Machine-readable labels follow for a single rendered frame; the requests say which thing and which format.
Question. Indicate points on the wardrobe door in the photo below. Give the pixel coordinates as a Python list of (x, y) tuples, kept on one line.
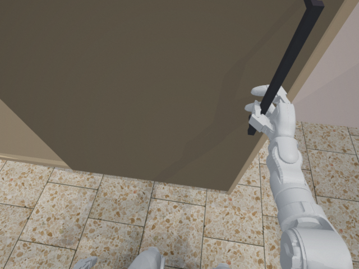
[(148, 89), (16, 138)]

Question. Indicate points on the robot right hand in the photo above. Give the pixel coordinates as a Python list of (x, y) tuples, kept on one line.
[(279, 120)]

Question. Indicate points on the right robot forearm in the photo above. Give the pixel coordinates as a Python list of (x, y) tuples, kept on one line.
[(295, 203)]

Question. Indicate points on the robot left thigh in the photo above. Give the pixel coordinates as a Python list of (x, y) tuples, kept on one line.
[(148, 260)]

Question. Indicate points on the handle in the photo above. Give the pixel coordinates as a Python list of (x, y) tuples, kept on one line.
[(311, 15)]

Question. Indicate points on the robot left hand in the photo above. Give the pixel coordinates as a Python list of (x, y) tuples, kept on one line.
[(86, 263)]

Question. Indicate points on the right robot upper arm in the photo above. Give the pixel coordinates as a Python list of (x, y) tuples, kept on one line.
[(302, 248)]

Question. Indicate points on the robot left shin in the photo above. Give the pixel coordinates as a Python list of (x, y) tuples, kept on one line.
[(153, 249)]

